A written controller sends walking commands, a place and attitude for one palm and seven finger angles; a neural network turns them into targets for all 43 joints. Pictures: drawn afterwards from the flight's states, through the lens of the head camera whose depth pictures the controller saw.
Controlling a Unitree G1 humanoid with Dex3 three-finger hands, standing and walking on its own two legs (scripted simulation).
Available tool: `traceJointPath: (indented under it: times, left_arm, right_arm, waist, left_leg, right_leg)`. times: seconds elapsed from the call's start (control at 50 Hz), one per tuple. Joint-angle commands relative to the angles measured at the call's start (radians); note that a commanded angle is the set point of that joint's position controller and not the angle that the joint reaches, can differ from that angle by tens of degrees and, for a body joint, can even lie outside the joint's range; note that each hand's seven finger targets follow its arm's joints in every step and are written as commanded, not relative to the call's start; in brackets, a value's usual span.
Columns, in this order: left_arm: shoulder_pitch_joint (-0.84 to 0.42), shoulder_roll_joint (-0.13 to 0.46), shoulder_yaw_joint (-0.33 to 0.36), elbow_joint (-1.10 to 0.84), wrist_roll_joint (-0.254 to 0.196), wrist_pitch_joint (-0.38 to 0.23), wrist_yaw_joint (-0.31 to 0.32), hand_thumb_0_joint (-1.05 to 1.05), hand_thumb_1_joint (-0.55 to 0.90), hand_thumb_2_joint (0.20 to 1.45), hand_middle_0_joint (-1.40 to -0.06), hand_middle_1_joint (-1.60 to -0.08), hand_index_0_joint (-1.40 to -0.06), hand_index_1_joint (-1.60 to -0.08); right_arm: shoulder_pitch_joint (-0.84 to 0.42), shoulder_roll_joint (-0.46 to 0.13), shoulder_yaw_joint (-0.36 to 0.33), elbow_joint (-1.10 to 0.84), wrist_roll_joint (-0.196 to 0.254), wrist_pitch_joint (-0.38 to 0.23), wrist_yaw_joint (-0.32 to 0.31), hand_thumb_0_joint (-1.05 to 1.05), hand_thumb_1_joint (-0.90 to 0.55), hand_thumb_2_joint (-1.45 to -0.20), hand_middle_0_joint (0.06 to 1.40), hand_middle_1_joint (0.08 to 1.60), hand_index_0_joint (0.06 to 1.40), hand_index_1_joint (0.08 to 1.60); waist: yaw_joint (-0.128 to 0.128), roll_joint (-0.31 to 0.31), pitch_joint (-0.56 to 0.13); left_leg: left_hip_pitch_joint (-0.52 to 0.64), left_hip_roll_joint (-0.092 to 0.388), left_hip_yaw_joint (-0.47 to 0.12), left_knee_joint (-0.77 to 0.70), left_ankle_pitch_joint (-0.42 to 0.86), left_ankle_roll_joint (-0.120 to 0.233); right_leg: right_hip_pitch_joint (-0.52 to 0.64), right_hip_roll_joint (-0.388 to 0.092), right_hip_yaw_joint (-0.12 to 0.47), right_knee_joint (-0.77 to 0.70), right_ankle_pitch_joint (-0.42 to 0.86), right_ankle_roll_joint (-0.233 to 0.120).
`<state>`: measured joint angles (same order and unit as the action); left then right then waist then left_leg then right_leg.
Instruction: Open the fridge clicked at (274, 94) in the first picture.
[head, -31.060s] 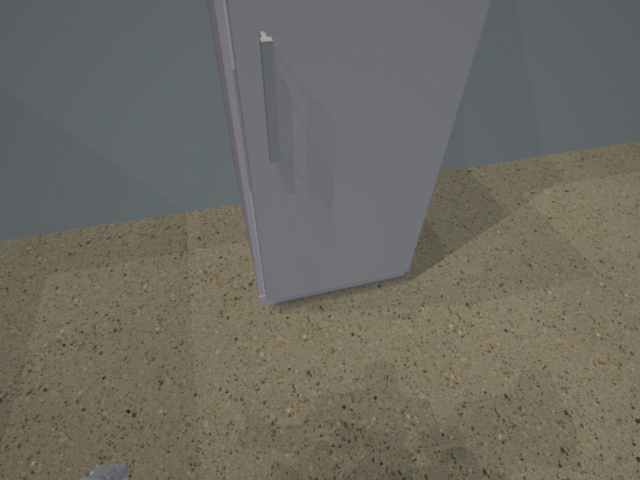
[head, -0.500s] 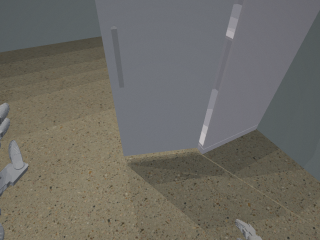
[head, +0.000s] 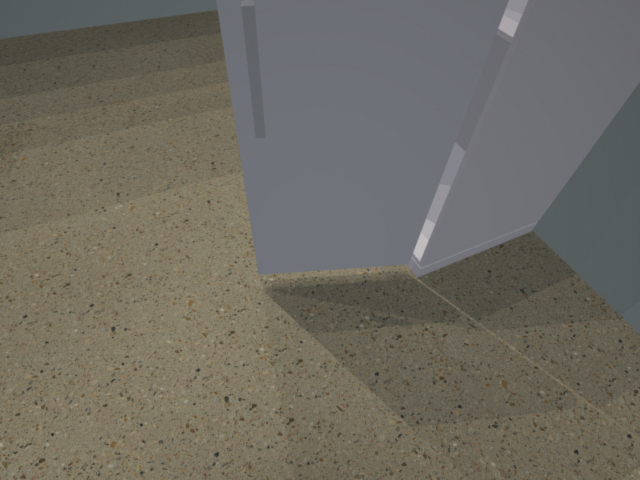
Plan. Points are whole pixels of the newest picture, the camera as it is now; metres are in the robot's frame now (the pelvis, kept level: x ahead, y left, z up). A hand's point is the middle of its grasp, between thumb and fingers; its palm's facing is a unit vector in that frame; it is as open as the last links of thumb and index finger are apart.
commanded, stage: let the arm hang, fingers relaxed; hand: left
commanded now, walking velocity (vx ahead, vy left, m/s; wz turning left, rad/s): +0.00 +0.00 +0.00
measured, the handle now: (254, 72) +0.80 +0.19 +0.08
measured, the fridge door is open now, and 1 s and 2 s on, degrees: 71 71 71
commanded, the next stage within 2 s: look to check the result in 0.66 s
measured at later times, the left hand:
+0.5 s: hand out of the picture +0.07 +0.22 -0.17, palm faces -0.05 -0.98 -0.19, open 7.4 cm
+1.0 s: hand out of the picture +0.04 +0.23 -0.17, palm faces -0.06 -0.98 -0.18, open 7.4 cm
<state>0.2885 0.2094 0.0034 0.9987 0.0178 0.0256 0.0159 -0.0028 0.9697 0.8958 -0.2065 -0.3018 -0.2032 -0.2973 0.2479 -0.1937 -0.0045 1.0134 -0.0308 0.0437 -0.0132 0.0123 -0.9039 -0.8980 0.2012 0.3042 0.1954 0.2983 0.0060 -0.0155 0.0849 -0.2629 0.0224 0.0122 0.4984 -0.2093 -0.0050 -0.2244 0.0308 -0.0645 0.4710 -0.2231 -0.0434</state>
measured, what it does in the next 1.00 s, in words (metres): shifts its weight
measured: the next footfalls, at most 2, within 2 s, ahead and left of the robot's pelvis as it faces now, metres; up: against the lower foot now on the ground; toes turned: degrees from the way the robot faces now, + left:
none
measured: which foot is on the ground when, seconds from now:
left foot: down 0.00-1.00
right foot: down 0.00-1.00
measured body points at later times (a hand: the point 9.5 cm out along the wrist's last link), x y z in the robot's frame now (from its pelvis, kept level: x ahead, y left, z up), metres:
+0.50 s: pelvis +0.02 +0.04 +0.01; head +0.03 +0.05 +0.46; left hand +0.07 +0.27 -0.15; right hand +0.02 -0.19 -0.15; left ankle +0.04 +0.12 -0.74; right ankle +0.02 -0.09 -0.74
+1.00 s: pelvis +0.03 +0.05 +0.01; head +0.05 +0.06 +0.46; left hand +0.04 +0.28 -0.16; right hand +0.03 -0.18 -0.15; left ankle +0.04 +0.12 -0.74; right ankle +0.02 -0.09 -0.74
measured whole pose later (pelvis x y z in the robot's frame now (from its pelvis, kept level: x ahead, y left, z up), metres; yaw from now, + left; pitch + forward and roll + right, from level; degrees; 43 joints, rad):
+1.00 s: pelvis +0.03 +0.05 +0.01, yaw -3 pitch -1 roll +0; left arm 0.24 0.17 0.00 1.17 0.02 0.00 0.03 0.01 0.91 0.90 -0.20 -0.30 -0.20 -0.30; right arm 0.22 -0.16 0.00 1.15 -0.02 0.00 -0.02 0.01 -0.90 -0.90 0.20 0.30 0.20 0.30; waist 0.00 -0.02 0.06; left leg -0.15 -0.04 0.09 0.36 -0.20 0.07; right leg -0.15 -0.03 0.02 0.37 -0.20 0.03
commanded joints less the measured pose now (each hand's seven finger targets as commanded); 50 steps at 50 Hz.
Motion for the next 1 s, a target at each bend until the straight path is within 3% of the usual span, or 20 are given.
traceJointPath:
  times: [0.0,0.06,0.28,0.42,0.6,0.82,0.96,0.98]
  left_arm:
    - [-0.057,0.118,0.023,-0.011,-0.003,-0.035,0.010,0.000,0.900,0.900,-0.200,-0.300,-0.200,-0.300]
    - [-0.047,0.114,0.022,0.036,-0.003,-0.036,0.009,0.000,0.900,0.900,-0.200,-0.300,-0.200,-0.300]
    - [-0.035,0.082,0.013,0.109,-0.001,-0.038,0.015,0.000,0.900,0.900,-0.200,-0.300,-0.200,-0.300]
    - [-0.036,0.078,0.013,0.113,0.001,-0.041,0.019,0.000,0.900,0.900,-0.200,-0.300,-0.200,-0.300]
    - [-0.032,0.070,0.010,0.124,0.003,-0.036,0.018,0.000,0.900,0.900,-0.200,-0.300,-0.200,-0.300]
    - [-0.009,0.068,0.009,0.132,0.002,-0.039,0.020,0.000,0.900,0.900,-0.200,-0.300,-0.200,-0.300]
    - [-0.007,0.064,0.007,0.142,0.001,-0.038,0.021,0.000,0.900,0.900,-0.200,-0.300,-0.200,-0.300]
    - [-0.010,0.063,0.006,0.142,0.001,-0.036,0.021,0.000,0.900,0.900,-0.200,-0.300,-0.200,-0.300]
  right_arm:
    - [-0.004,-0.106,-0.023,-0.006,0.001,-0.027,-0.013,0.000,-0.900,-0.900,0.200,0.300,0.200,0.300]
    - [0.017,-0.106,-0.023,0.026,0.000,-0.031,-0.013,0.000,-0.900,-0.900,0.200,0.300,0.200,0.300]
    - [0.028,-0.083,-0.015,0.088,0.004,-0.048,-0.018,0.000,-0.900,-0.900,0.200,0.300,0.200,0.300]
    - [0.029,-0.080,-0.017,0.102,0.007,-0.051,-0.018,0.000,-0.900,-0.900,0.200,0.300,0.200,0.300]
    - [0.021,-0.080,-0.017,0.112,0.006,-0.050,-0.019,0.000,-0.900,-0.900,0.200,0.300,0.200,0.300]
    - [0.031,-0.088,-0.021,0.112,0.011,-0.054,-0.023,0.000,-0.900,-0.900,0.200,0.300,0.200,0.300]
    - [0.025,-0.084,-0.019,0.120,0.010,-0.055,-0.025,0.000,-0.900,-0.900,0.200,0.300,0.200,0.300]
    - [0.021,-0.083,-0.017,0.121,0.010,-0.054,-0.025,0.000,-0.900,-0.900,0.200,0.300,0.200,0.300]
  waist:
    - [-0.016,0.065,-0.048]
    - [-0.014,0.020,-0.060]
    - [-0.006,0.034,-0.061]
    - [-0.008,0.015,-0.066]
    - [-0.011,0.050,-0.026]
    - [-0.014,0.019,-0.068]
    - [-0.015,0.021,-0.059]
    - [-0.015,0.036,-0.034]
  left_leg:
    - [0.018,0.067,-0.079,-0.150,-0.077,0.035]
    - [0.026,0.069,-0.080,-0.172,-0.077,0.037]
    - [0.061,0.094,-0.086,-0.213,0.065,0.043]
    - [0.096,0.093,-0.075,-0.208,0.121,0.044]
    - [0.091,0.092,-0.070,-0.239,0.049,0.045]
    - [0.145,0.094,-0.062,-0.214,0.133,0.052]
    - [0.155,0.093,-0.057,-0.217,0.145,0.051]
    - [0.142,0.092,-0.061,-0.224,0.122,0.050]
  right_leg:
    - [0.005,-0.131,0.172,-0.210,-0.094,-0.012]
    - [0.024,-0.129,0.162,-0.218,-0.097,-0.010]
    - [0.051,-0.127,0.123,-0.156,0.074,0.004]
    - [0.047,-0.130,0.125,-0.151,0.105,0.012]
    - [0.028,-0.126,0.123,-0.153,0.065,0.017]
    - [0.035,-0.129,0.126,-0.146,0.108,0.019]
    - [0.036,-0.134,0.127,-0.150,0.112,0.021]
    - [0.027,-0.132,0.127,-0.154,0.096,0.021]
